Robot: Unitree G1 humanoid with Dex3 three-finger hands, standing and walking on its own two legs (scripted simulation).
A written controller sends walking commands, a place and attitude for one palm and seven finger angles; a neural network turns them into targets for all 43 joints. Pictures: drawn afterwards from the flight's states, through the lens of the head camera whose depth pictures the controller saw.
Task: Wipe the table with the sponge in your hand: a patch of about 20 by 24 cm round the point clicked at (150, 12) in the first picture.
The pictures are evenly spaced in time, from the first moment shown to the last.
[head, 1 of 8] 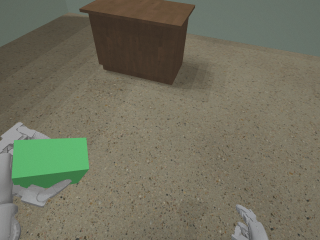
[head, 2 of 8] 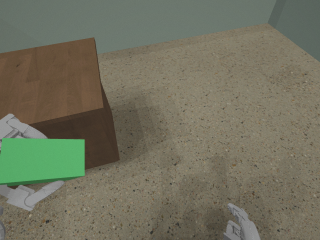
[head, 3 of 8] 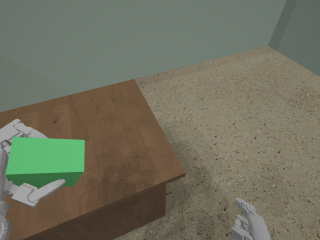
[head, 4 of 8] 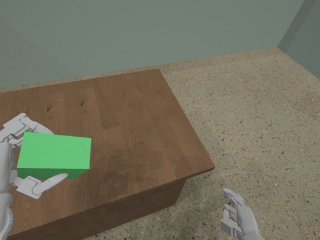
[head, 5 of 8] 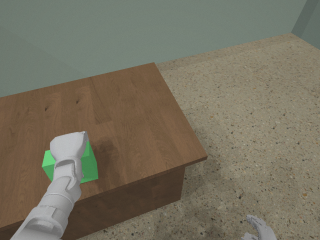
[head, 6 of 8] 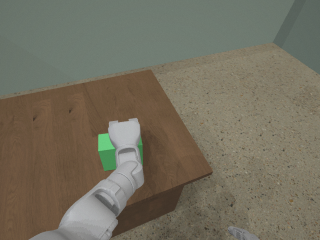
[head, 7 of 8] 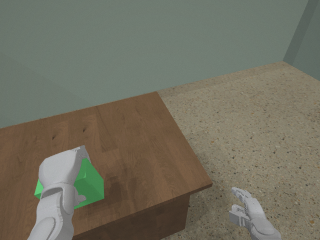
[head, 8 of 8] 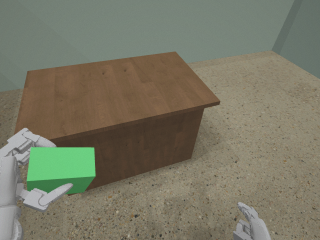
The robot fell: no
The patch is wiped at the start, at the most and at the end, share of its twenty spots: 0.00 1.00 1.00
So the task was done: yes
